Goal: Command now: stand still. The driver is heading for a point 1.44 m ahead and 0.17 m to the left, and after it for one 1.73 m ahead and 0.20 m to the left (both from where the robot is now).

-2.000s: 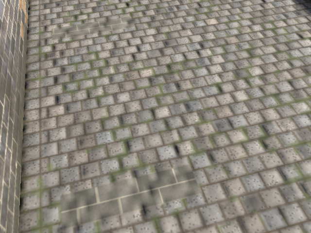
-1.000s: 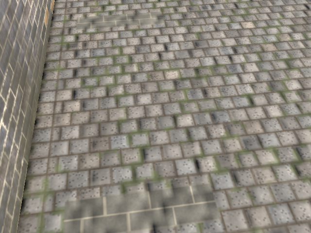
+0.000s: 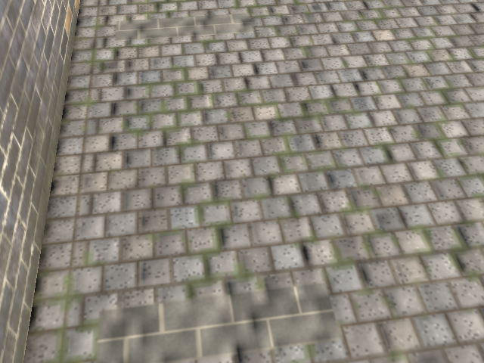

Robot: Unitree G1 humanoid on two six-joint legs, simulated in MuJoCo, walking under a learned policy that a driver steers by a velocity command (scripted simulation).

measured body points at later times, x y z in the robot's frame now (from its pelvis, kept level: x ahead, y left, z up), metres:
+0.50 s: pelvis +0.11 +0.00 -0.05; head +0.13 +0.01 +0.40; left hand +0.01 +0.22 -0.20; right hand +0.25 -0.20 -0.17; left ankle +0.27 +0.13 -0.73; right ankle -0.02 -0.10 -0.73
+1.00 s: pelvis +0.28 +0.03 -0.18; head +0.27 +0.02 +0.27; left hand +0.46 +0.27 -0.28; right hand +0.27 -0.22 -0.34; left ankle +0.31 +0.13 -0.92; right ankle +0.42 -0.13 -0.87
